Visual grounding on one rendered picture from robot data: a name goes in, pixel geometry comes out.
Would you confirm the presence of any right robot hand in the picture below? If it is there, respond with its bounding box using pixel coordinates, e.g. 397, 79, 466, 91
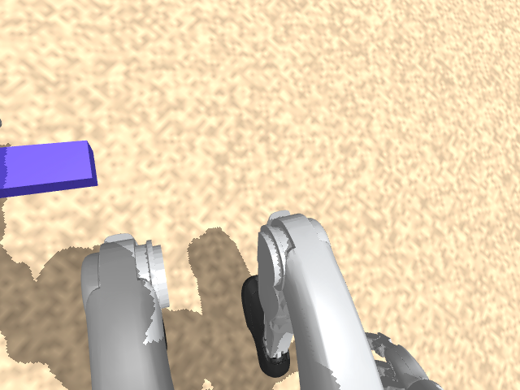
365, 332, 428, 390

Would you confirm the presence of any right robot foot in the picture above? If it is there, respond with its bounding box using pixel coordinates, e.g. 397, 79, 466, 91
241, 275, 290, 378

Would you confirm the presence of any carton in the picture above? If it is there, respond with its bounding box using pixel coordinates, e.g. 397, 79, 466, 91
0, 141, 98, 198

